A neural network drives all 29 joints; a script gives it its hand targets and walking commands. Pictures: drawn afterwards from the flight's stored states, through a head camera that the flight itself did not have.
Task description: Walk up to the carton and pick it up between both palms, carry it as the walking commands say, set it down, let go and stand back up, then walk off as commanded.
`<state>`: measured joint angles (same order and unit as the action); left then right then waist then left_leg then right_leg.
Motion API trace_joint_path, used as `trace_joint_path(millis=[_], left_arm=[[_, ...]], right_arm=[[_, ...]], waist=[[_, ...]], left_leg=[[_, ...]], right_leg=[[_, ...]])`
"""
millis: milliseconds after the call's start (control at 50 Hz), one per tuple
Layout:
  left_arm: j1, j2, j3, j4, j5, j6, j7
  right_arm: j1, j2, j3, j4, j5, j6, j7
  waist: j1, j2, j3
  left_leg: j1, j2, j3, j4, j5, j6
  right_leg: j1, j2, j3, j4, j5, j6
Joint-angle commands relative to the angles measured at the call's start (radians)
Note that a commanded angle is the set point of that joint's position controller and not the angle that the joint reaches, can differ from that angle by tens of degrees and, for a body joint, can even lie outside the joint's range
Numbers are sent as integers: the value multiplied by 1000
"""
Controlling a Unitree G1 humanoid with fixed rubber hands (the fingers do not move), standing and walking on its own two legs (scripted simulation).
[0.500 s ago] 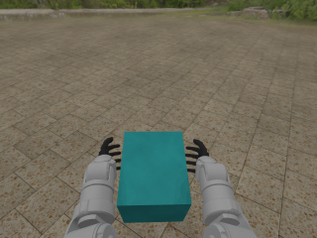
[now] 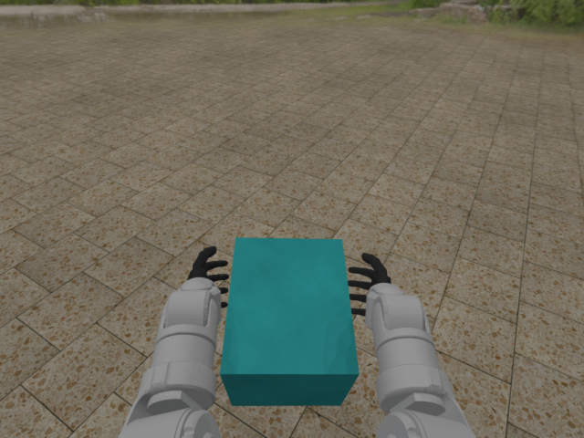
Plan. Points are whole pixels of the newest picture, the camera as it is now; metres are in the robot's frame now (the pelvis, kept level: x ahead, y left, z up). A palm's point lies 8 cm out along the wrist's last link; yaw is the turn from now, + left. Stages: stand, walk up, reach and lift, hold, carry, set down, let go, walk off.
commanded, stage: reach and lift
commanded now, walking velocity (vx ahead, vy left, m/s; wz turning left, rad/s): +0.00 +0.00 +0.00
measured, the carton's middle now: (287, 321) +0.34 +0.00 -0.02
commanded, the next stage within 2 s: hold in 0.74 s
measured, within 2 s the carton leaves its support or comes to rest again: neither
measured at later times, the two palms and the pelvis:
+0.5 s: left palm (194, 305) +0.30 +0.14 +0.07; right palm (380, 309) +0.29 -0.13 +0.06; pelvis -0.01 +0.00 +0.00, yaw +0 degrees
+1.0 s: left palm (194, 308) +0.30 +0.14 +0.07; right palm (379, 307) +0.30 -0.13 +0.06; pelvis -0.01 +0.00 +0.00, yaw +0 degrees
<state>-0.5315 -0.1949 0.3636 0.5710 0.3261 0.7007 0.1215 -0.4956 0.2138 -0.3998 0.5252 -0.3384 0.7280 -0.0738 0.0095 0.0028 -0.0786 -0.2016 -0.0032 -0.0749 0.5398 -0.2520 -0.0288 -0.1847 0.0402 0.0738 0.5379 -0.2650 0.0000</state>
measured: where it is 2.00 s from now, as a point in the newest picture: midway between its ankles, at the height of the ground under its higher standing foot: outside the picture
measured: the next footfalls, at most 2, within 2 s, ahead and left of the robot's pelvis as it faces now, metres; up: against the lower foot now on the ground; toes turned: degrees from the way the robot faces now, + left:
none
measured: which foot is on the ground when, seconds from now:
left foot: down 0.00-1.00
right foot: down 0.00-1.00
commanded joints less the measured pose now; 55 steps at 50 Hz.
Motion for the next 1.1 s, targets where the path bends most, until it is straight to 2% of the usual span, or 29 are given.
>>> trace_joint_path(millis=[0, 40, 80, 140, 180, 200, 220, 260, 340, 360, 400, 460, 560, 580, 600, 620, 680, 720, 740, 760, 800, 840, 900, 940, 1000, 1020, 1040, 1060, 1080], left_arm=[[-508, -1042, -472, -14, -259, 17, -313], [-445, -1038, -471, 7, -250, 23, -326], [-481, -1054, -492, -34, -257, 18, -323], [-475, -1033, -480, -65, -258, 20, -323], [-460, -1054, -530, -89, -283, 12, -332], [-430, -1066, -557, -121, -300, 8, -335], [-476, -1088, -619, -225, -328, 1, -335], [-494, -1057, -577, -177, -300, 18, -328], [-489, -1070, -578, -155, -291, 18, -334], [-458, -1079, -553, -94, -270, 31, -329], [-467, -1057, -478, -4, -245, 36, -330], [-512, -1060, -461, 7, -231, 28, -338], [-504, -1096, -468, 4, -245, 14, -352], [-440, -1077, -461, 16, -236, 15, -352], [-469, -1137, -507, -27, -270, 5, -359], [-467, -1087, -491, -11, -250, 15, -352], [-461, -1065, -440, 37, -229, 20, -354], [-378, -1078, -474, 19, -240, 21, -356], [-405, -1106, -480, 13, -235, 25, -358], [-445, -1115, -521, -70, -272, 17, -361], [-405, -1103, -533, -68, -274, 14, -361], [-387, -1089, -490, -16, -260, 27, -359], [-412, -1080, -580, -160, -284, 19, -354], [-334, -1038, -521, -95, -256, 38, -350], [-358, -1082, -645, -270, -322, 21, -357], [-344, -1080, -648, -261, -332, 20, -357], [-357, -1087, -659, -278, -335, 25, -356], [-355, -1042, -630, -264, -306, 32, -349], [-318, -1050, -607, -190, -286, 49, -346]], right_arm=[[-556, 994, 508, 69, 266, -21, 284], [-522, 1024, 524, 45, 254, -17, 278], [-529, 993, 521, 16, 278, -25, 289], [-506, 1025, 518, 35, 270, -7, 293], [-520, 1036, 608, -73, 310, -35, 288], [-507, 1031, 605, -83, 309, -25, 285], [-484, 1045, 611, -108, 323, -31, 290], [-418, 1040, 564, -11, 283, -15, 285], [-494, 1046, 583, -47, 295, -23, 297], [-461, 1024, 550, 0, 281, -17, 297], [-500, 988, 482, 64, 245, -12, 300], [-531, 1003, 462, 84, 241, -29, 304], [-612, 1045, 514, -21, 272, -43, 309], [-555, 1026, 503, 19, 254, -37, 302], [-632, 1054, 552, -96, 279, -60, 298], [-516, 1034, 485, 40, 255, -37, 294], [-564, 1027, 480, 50, 264, -39, 307], [-527, 1048, 539, -5, 259, -26, 306], [-552, 1031, 529, -48, 264, -40, 308], [-520, 1061, 531, -24, 275, -31, 308], [-520, 1065, 587, -75, 290, -30, 302], [-513, 1031, 544, -28, 279, -24, 305], [-431, 1078, 601, -35, 308, -19, 314], [-421, 1048, 559, -6, 295, -3, 305], [-385, 1089, 673, -157, 336, -14, 308], [-360, 1057, 671, -148, 309, -9, 299], [-367, 1079, 693, -170, 343, -8, 297], [-342, 1056, 635, -92, 316, 8, 297], [-391, 1028, 638, -117, 333, 7, 306]], waist=[[1, 14, -213], [2, -54, -227], [-5, 37, -168], [10, -55, -195], [16, -1, -289], [2, -52, -343], [1, 18, -394], [-26, 31, -249], [-5, -19, -272], [-21, 50, -185], [-20, 11, -78], [-14, 18, -96], [20, -11, -166], [-2, -40, -131], [-9, -28, -194], [-18, 28, -104], [18, 31, -113], [1, -78, -172], [10, 6, -208], [-18, -6, -231], [5, -35, -234], [-1, 9, -176], [4, 59, -307], [8, 19, -200], [3, 7, -350], [-15, -87, -316], [6, 49, -352], [-9, -6, -259], [2, 66, -172]], left_leg=[[195, -90, 19, -119, 202, 6], [171, -96, 22, -123, 204, 19], [191, -91, 22, -122, 213, 3], [173, -87, 19, -132, 231, 14], [194, -91, 16, -121, 328, 10], [235, -91, 12, -116, 352, 9], [255, -96, 8, -103, 408, -7], [235, -97, 16, -114, 284, -5], [198, -94, 11, -120, 184, 5], [172, -90, 16, -133, 177, -1], [105, -75, 19, -161, 6, 9], [158, -92, 33, -144, -42, 15], [122, -88, 31, -137, 10, 28], [158, -87, 37, -148, 35, 23], [161, -92, 36, -127, 16, 20], [123, -86, 39, -153, 13, 12], [125, -91, 49, -148, -18, 21], [193, -87, 42, -149, 52, 29], [145, -91, 34, -147, 47, 16], [174, -90, 32, -143, 48, 17], [175, -88, 30, -146, 99, 27], [147, -82, 25, -151, 41, 24], [237, -91, 33, -138, 178, 11], [163, -96, 29, -149, 144, 14], [248, -99, 26, -126, 317, 11], [224, -85, 9, -133, 322, 10], [223, -95, 2, -122, 371, -1], [186, -89, 5, -141, 273, 8], [152, -85, 13, -157, 152, 8]], right_leg=[[59, 24, 12, -152, 200, 8], [82, 20, 14, -156, 264, 25], [35, 29, 12, -152, 219, 10], [89, 33, 7, -153, 270, 25], [135, 30, 22, -126, 399, 20], [124, 34, 12, -134, 384, 26], [152, 40, 12, -131, 406, 17], [62, 34, 11, -149, 297, 14], [88, 36, 5, -156, 185, 15], [48, 30, 7, -150, 193, 6], [22, 33, -6, -168, 18, -4], [-34, 15, 13, -185, -69, -14], [33, 17, 19, -174, -29, -3], [19, 18, 5, -189, 1, 2], [25, 15, 16, -181, -20, -10], [31, 16, 1, -183, 9, -8], [18, 11, 16, -188, -50, -5], [23, 23, -9, -189, 13, 15], [69, 26, -4, -178, 34, 2], [60, 25, 2, -182, 26, 2], [87, 27, 2, -179, 87, 12], [48, 22, 4, -178, 29, 2], [82, 24, 2, -165, 180, 12], [97, 22, 6, -179, 147, 11], [126, 25, 15, -166, 338, 25], [151, 38, 1, -163, 361, 28], [165, 27, 17, -152, 407, 14], [131, 28, 6, -168, 300, 19], [106, 30, 1, -172, 164, 6]])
